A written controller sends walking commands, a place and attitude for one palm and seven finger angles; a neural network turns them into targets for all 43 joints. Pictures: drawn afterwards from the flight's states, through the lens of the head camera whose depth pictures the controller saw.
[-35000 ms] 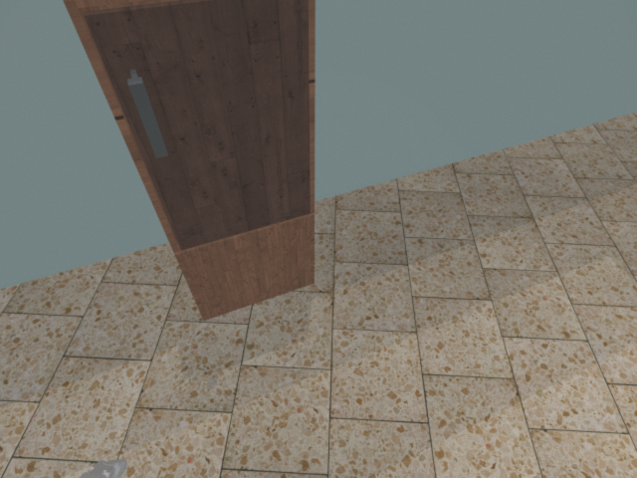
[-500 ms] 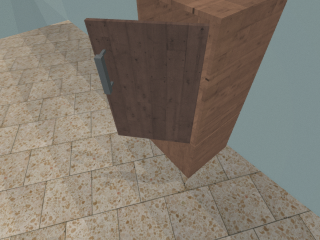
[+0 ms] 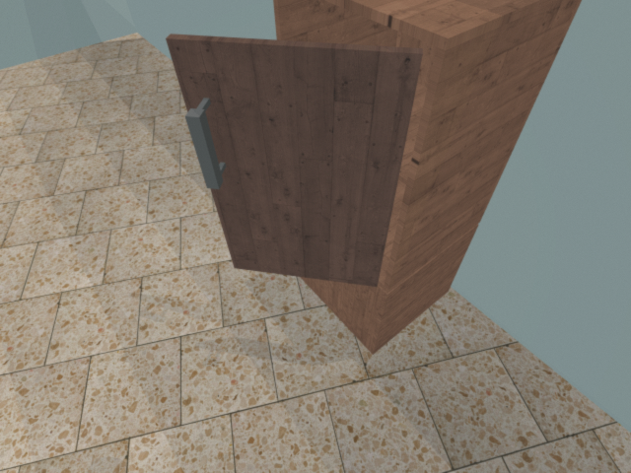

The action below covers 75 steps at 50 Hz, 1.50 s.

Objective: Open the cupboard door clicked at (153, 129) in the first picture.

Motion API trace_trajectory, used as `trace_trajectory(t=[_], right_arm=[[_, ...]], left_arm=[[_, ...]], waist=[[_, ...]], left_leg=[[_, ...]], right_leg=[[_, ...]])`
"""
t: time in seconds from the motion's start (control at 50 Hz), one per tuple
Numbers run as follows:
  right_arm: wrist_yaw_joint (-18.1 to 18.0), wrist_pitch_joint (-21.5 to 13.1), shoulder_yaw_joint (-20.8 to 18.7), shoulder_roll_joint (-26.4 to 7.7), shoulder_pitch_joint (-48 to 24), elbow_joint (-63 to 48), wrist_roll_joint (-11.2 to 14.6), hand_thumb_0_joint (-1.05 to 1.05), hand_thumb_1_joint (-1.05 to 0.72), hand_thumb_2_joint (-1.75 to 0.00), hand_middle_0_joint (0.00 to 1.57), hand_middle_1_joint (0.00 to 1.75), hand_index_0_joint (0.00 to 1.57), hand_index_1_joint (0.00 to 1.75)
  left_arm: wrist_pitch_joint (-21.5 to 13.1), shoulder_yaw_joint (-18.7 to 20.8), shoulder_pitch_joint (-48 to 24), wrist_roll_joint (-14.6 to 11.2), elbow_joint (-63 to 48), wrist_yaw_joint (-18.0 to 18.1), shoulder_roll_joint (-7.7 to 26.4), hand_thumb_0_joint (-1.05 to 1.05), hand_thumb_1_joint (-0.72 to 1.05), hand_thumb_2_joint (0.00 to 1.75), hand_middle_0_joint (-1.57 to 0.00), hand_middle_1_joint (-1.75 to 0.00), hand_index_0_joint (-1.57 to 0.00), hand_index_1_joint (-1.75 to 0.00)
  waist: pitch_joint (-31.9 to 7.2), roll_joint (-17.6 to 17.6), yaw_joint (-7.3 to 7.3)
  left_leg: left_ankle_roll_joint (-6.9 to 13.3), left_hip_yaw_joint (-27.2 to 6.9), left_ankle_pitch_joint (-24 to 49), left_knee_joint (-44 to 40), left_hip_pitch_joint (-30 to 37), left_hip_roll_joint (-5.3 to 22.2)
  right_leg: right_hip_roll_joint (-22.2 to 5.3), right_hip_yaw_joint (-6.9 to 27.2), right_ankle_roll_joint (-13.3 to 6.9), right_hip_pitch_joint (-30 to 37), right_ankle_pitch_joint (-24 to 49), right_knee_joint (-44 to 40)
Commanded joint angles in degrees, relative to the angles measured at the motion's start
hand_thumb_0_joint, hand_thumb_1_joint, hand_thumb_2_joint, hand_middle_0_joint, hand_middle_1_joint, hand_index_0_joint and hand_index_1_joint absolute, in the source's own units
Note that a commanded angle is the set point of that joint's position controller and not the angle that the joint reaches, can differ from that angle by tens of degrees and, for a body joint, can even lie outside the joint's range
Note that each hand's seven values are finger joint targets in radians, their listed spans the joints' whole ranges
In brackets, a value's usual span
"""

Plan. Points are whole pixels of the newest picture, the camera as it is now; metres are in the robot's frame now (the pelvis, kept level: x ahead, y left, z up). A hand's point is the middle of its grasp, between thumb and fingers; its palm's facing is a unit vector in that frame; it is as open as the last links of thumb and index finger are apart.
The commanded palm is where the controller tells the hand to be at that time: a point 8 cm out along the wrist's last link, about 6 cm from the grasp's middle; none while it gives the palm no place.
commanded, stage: shuffle to correct the standing spot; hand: left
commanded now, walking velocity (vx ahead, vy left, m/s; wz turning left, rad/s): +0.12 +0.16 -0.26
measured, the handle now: (210, 144) +0.62 +0.23 +0.07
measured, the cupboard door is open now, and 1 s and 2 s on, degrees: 42 42 42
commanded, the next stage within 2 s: come to a stop and stand still in 0.52 s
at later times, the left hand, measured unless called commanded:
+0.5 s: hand out of the picture +0.11 +0.21 -0.18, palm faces -0.02 -0.97 -0.25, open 7.3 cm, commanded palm none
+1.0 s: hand (161, 456) +0.17 +0.25 -0.18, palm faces -0.06 -0.96 -0.26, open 7.4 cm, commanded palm none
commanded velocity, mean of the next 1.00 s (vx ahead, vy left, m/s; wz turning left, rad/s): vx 0.01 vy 0.06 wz -0.07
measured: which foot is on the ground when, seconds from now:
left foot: down 0.00-0.46, up 0.48-0.72, down 0.74-1.00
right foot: down 0.00-0.24, up 0.26-0.44, down 0.46-1.00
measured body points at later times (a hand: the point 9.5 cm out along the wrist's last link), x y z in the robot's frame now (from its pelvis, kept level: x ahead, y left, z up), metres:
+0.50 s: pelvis +0.05 +0.03 -0.02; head +0.09 +0.00 +0.43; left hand +0.11 +0.26 -0.16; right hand -0.02 -0.18 -0.18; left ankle -0.02 +0.14 -0.72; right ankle +0.06 -0.07 -0.74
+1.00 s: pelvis +0.10 +0.06 -0.01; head +0.13 +0.04 +0.44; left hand +0.18 +0.30 -0.15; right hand +0.16 -0.17 -0.17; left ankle +0.15 +0.20 -0.74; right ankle +0.09 -0.02 -0.74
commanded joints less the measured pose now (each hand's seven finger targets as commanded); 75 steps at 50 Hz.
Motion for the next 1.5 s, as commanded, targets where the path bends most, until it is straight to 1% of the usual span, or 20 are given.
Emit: trace_trajectory(t=[0.0,0.12,0.18,0.24,0.38,0.4,0.44,0.46,0.56,0.68,0.72,0.82,0.92,0.98,1.04,1.08,1.12,1.22,1.28,1.48], right_arm=[[0.0,0.1,-1.2,-4.5,4.5,-1.8,-0.1,0.0,-0.9,-0.9,0.2,0.3,0.2,0.3],[0.3,0.2,-1.4,-3.7,3.9,-4.2,-0.2,0.0,-0.9,-0.9,0.2,0.3,0.2,0.3],[0.3,-0.4,-1.8,-4.6,9.4,-3.3,-0.3,0.0,-0.9,-0.9,0.2,0.3,0.2,0.3],[-0.3,-0.4,-2.4,-8.2,16.9,-2.1,-0.9,0.0,-0.9,-0.9,0.2,0.3,0.2,0.3],[0.2,-0.7,-1.8,-7.6,7.3,-5.0,-1.0,0.0,-0.9,-0.9,0.2,0.3,0.2,0.3],[0.3,-0.7,-1.9,-7.7,7.0,-5.0,-0.5,0.0,-0.9,-0.9,0.2,0.3,0.2,0.3],[1.0,-0.9,-1.7,-4.4,6.2,-8.0,0.1,0.0,-0.9,-0.9,0.2,0.3,0.2,0.3],[0.8,-0.4,-2.2,-5.1,5.1,-8.5,-0.4,0.0,-0.9,-0.9,0.2,0.3,0.2,0.3],[2.0,1.4,-2.4,-2.4,4.5,-7.6,-0.3,0.0,-0.9,-0.9,0.2,0.3,0.2,0.3],[1.4,0.3,-2.6,-2.3,8.7,-6.7,0.3,0.0,-0.9,-0.9,0.2,0.3,0.2,0.3],[0.5,-0.4,-3.7,-9.9,9.6,-7.9,-0.3,0.0,-0.9,-0.9,0.2,0.3,0.2,0.3],[-0.8,-0.2,-3.5,-8.5,0.4,-8.8,-0.7,0.0,-0.9,-0.9,0.2,0.3,0.2,0.3],[-1.0,1.3,-5.3,-10.9,-2.4,-10.4,-0.5,0.0,-0.9,-0.9,0.2,0.3,0.2,0.3],[-0.2,2.3,-4.0,-3.8,-2.9,-11.6,0.3,0.0,-0.9,-0.9,0.2,0.3,0.2,0.3],[0.2,2.1,-4.7,-7.8,-6.4,-13.8,0.4,0.0,-0.9,-0.9,0.2,0.3,0.2,0.3],[1.6,2.1,-3.4,-4.4,-7.2,-16.2,0.4,0.0,-0.9,-0.9,0.2,0.3,0.2,0.3],[1.4,2.1,-2.9,-3.8,-6.3,-17.1,0.9,0.0,-0.9,-0.9,0.2,0.3,0.2,0.3],[1.2,1.4,-2.5,-7.4,1.0,-13.8,0.1,0.0,-0.9,-0.9,0.2,0.3,0.2,0.3],[1.2,0.8,-2.0,-8.2,-0.9,-13.7,-0.5,0.0,-0.9,-0.9,0.2,0.3,0.2,0.3],[1.2,1.1,-1.0,-8.0,3.2,-10.2,-0.5,0.0,-0.9,-0.9,0.2,0.3,0.2,0.3]], left_arm=[[-0.2,1.9,5.0,0.0,-1.7,0.2,7.7,0.0,0.9,0.9,-0.2,-0.3,-0.2,-0.3],[0.0,3.7,7.2,0.1,-2.5,0.4,9.3,0.0,0.9,0.9,-0.2,-0.3,-0.2,-0.3],[0.7,3.9,4.2,0.3,-4.3,0.2,7.9,0.0,0.9,0.9,-0.2,-0.3,-0.2,-0.3],[1.1,2.9,-2.3,0.6,-8.2,-0.2,3.4,0.0,0.9,0.9,-0.2,-0.3,-0.2,-0.3],[0.5,2.8,3.9,0.4,-7.2,-1.3,0.8,0.0,0.9,0.9,-0.2,-0.3,-0.2,-0.3],[0.1,3.2,9.0,0.6,-5.7,-1.1,2.5,0.0,0.9,0.9,-0.2,-0.3,-0.2,-0.3],[-0.8,5.3,18.1,0.2,-3.8,0.1,13.1,0.0,0.9,0.9,-0.2,-0.3,-0.2,-0.3],[-0.3,5.3,15.5,-0.2,-4.6,0.2,13.4,0.0,0.9,0.9,-0.2,-0.3,-0.2,-0.3],[-0.7,4.8,2.6,0.7,-7.8,0.8,9.6,0.0,0.9,0.9,-0.2,-0.3,-0.2,-0.3],[1.2,4.8,0.6,0.5,-8.1,0.2,10.0,0.0,0.9,0.9,-0.2,-0.3,-0.2,-0.3],[2.3,3.6,4.0,-0.5,-8.5,0.2,4.8,0.0,0.9,0.9,-0.2,-0.3,-0.2,-0.3],[2.0,3.1,2.5,-0.5,-7.4,0.2,4.7,0.0,0.9,0.9,-0.2,-0.3,-0.2,-0.3],[2.2,3.6,6.2,0.1,-8.3,-0.5,5.2,0.0,0.9,0.9,-0.2,-0.3,-0.2,-0.3],[1.1,3.8,4.8,0.6,-9.6,-0.1,10.8,0.0,0.9,0.9,-0.2,-0.3,-0.2,-0.3],[1.0,3.3,4.2,1.0,-11.7,2.5,10.7,0.0,0.9,0.9,-0.2,-0.3,-0.2,-0.3],[-0.8,2.9,3.4,0.3,-13.6,2.4,10.7,0.0,0.9,0.9,-0.2,-0.3,-0.2,-0.3],[-0.7,2.8,2.9,0.8,-14.3,2.3,10.8,0.0,0.9,0.9,-0.2,-0.3,-0.2,-0.3],[0.3,1.4,-1.0,-0.5,-13.9,1.3,8.8,0.0,0.9,0.9,-0.2,-0.3,-0.2,-0.3],[0.7,1.3,-0.1,-0.3,-13.3,0.9,8.8,0.0,0.9,0.9,-0.2,-0.3,-0.2,-0.3],[0.4,0.9,2.2,-0.4,-11.2,0.2,9.5,0.0,0.9,0.9,-0.2,-0.3,-0.2,-0.3]], waist=[[2.5,-2.2,0.54],[4.7,-7.4,1.4],[3.5,-2.6,-1.01],[6.8,14.3,-4.15],[1.8,4.6,2.97],[0.2,1.0,5.39],[-4.0,-17.7,7.53],[-1.9,-9.0,5.97],[0.9,-10.7,0.46],[-1.4,-6.8,-1.61],[-4.9,13.7,-0.9],[-2.7,11.9,-0.26],[-6.2,6.6,1.07],[-4.1,-12.2,0.35],[-7.1,-9.5,1.0],[-10.5,-0.6,0.52],[-7.8,-6.7,-0.08],[2.3,0.5,-2.35],[2.8,7.9,-0.52],[2.2,-2.4,-0.97]], left_leg=[[2.7,-0.3,1.9,0.6,-3.4,1.4],[1.9,0.9,-6.6,7.7,-11.2,-0.5],[2.9,-0.1,2.4,-0.9,0.8,0.8],[14.0,-15.3,14.9,-11.0,8.7,16.1],[11.4,-1.0,19.7,-2.2,-3.3,9.0],[9.0,1.5,16.1,4.8,-7.4,6.4],[3.2,3.4,-19.1,31.2,-26.0,-3.6],[2.5,-3.0,-20.1,36.7,-26.8,-1.2],[1.0,-3.6,-8.3,30.4,-20.0,1.0],[0.4,1.2,9.2,1.3,0.5,-2.4],[8.6,-16.4,33.3,-4.1,1.7,14.3],[13.2,-13.9,48.1,-2.3,-0.9,14.4],[10.0,-10.3,35.6,2.6,-3.5,11.6],[1.8,-1.5,-7.4,14.0,-13.2,-2.5],[0.4,-1.5,-12.5,28.6,-18.1,-4.0],[2.1,-4.3,-7.4,26.3,-18.3,-2.4],[2.5,-3.7,-8.9,18.9,-14.4,-3.1],[5.0,-8.1,1.1,-1.6,-1.7,1.1],[6.4,-12.7,-5.4,-7.5,-10.5,3.3],[5.3,-9.0,-7.8,-6.0,-9.9,0.4]], right_leg=[[-8.2,10.6,-2.7,-0.9,11.2,-6.7],[-14.9,19.6,-8.7,2.1,15.5,-9.2],[-8.4,12.2,-5.3,-5.9,10.6,-1.8],[-0.1,-0.8,-0.8,-25.7,-15.9,25.8],[-3.0,-4.2,-1.0,-5.4,-2.3,9.3],[-3.4,-2.8,-1.2,3.0,4.6,2.4],[-27.7,33.1,-11.8,15.7,14.8,-12.7],[-28.7,33.2,-14.8,9.6,10.6,-13.3],[-19.8,11.2,-8.5,-3.9,23.1,-9.9],[-10.8,3.1,-1.9,-9.2,13.6,2.2],[-3.2,-1.9,3.2,-12.3,-10.9,14.2],[-3.9,2.3,2.7,-12.9,-13.9,21.1],[-2.0,0.8,2.2,-3.7,2.9,3.1],[-16.9,14.8,-4.7,-1.5,33.4,-6.5],[-15.3,22.4,-5.9,4.8,57.0,-5.7],[-15.2,15.3,-7.4,10.4,52.5,-1.8],[-13.8,12.7,-7.9,6.8,44.9,-2.7],[-6.5,9.3,-0.8,-12.4,-2.0,-7.4],[-3.7,7.2,0.1,-5.4,-1.9,-6.0],[-5.8,10.7,-0.6,-6.5,-11.0,-11.2]])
